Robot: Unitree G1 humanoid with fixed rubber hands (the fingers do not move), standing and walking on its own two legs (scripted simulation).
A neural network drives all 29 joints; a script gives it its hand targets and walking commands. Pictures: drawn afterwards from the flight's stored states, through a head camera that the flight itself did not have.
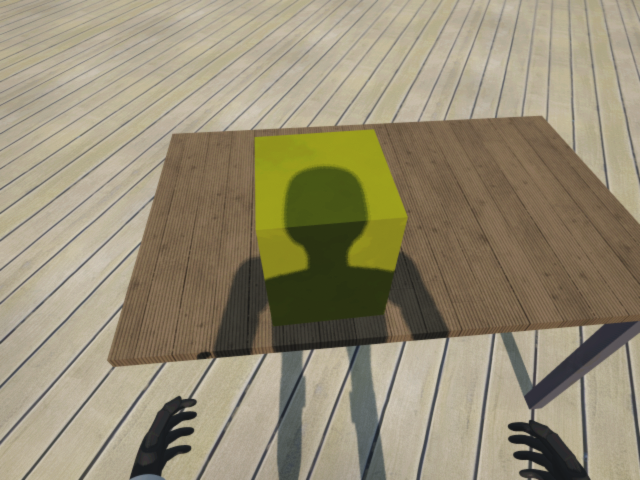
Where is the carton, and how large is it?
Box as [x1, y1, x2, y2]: [255, 129, 407, 325]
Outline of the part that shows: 373,129 255,137 256,234 273,325 383,314 407,216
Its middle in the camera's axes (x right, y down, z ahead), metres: +0.00 -0.01 +0.66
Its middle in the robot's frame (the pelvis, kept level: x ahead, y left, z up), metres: +0.51 +0.04 -0.01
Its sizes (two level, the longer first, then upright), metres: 0.210 0.200 0.250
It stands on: a table, 0.64 m high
